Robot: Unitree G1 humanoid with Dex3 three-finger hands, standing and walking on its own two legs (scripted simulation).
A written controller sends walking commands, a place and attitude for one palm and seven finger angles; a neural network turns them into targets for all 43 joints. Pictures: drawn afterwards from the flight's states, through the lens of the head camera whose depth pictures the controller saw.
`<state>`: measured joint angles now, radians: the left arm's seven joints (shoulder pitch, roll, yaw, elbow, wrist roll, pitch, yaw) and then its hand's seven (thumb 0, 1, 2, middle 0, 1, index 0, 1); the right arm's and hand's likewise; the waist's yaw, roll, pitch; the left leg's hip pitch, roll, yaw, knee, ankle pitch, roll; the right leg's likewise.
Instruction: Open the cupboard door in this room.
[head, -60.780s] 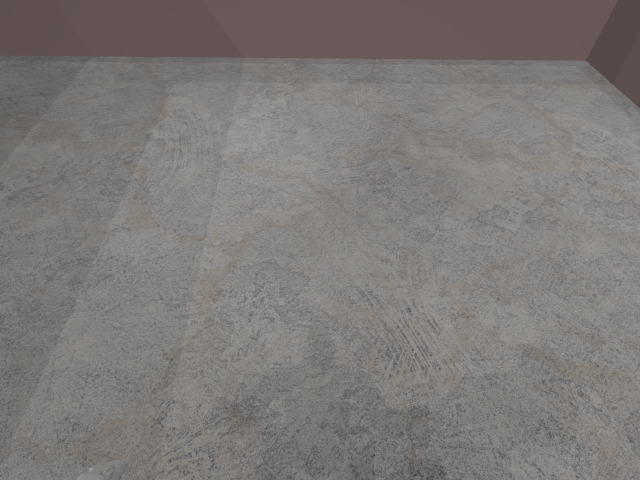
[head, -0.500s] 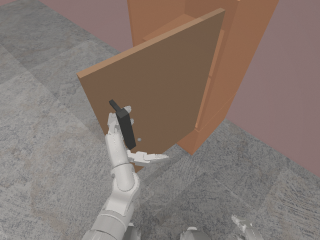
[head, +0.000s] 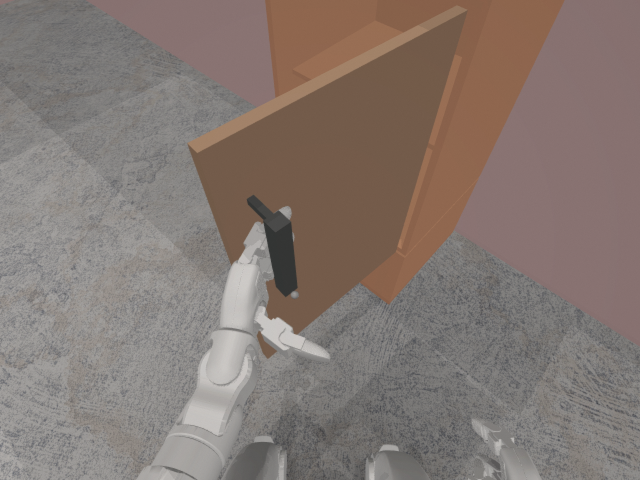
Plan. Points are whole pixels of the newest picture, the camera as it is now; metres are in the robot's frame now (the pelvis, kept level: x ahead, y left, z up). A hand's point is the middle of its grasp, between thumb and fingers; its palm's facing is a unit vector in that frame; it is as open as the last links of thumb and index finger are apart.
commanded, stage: slide the hand sideways off the handle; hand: left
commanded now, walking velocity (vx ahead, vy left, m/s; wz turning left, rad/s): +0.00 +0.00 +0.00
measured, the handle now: (272, 248) +0.39 +0.08 +0.05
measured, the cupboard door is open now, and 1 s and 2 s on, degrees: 84 83 83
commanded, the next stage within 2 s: draw the hand back to the body in 0.86 s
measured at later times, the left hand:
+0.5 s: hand (250, 327) +0.29 +0.09 +0.04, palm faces -0.07 -1.00 -0.02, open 16.1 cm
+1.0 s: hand (217, 352) +0.26 +0.13 +0.04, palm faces -0.06 -1.00 -0.02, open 16.3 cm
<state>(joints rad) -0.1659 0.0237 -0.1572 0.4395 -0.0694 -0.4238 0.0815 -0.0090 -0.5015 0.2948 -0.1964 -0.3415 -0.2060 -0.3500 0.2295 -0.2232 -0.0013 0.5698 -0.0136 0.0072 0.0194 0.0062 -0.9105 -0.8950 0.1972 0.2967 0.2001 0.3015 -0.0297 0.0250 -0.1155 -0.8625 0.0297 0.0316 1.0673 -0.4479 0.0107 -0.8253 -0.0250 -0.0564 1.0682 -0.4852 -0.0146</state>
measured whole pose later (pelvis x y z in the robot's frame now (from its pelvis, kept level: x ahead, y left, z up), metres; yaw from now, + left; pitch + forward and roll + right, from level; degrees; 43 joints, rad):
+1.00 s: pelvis +0.01 -0.01 -0.02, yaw +1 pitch +15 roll -1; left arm 0.28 0.18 0.01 0.01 -0.20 -0.39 -0.17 -0.01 -0.50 0.30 -0.15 -0.30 -0.16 -0.30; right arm 0.23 -0.24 0.01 0.49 0.01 -0.08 -0.04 0.01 -0.91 -0.90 0.20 0.30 0.20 0.30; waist 0.00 0.04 -0.14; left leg -0.92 0.04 -0.02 1.17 -0.51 -0.01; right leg -0.86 -0.01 -0.10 1.15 -0.55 -0.04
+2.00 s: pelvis +0.05 +0.01 +0.08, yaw -1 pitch -2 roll -1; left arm 0.50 0.33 0.23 -0.38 -0.04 -0.04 0.13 0.00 0.32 0.65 -0.19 -0.31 -0.19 -0.30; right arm 0.21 -0.22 0.05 0.60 0.00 -0.11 -0.09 0.01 -0.91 -0.89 0.20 0.30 0.20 0.30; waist 0.05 0.05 -0.01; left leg -0.17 0.01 0.06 0.49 -0.29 0.02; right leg -0.13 -0.01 -0.03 0.45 -0.29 0.01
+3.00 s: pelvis +0.02 +0.01 +0.08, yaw -4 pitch +0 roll -1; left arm 0.55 0.41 0.37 -0.43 -0.05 -0.15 0.11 0.02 0.89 0.89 -0.21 -0.31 -0.22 -0.30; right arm 0.15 -0.25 -0.02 0.57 0.01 -0.01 -0.09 0.01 -0.91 -0.90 0.20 0.30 0.20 0.30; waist 0.00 0.05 0.03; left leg -0.23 0.04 0.10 0.42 -0.19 0.02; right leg -0.21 0.01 0.01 0.39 -0.18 0.01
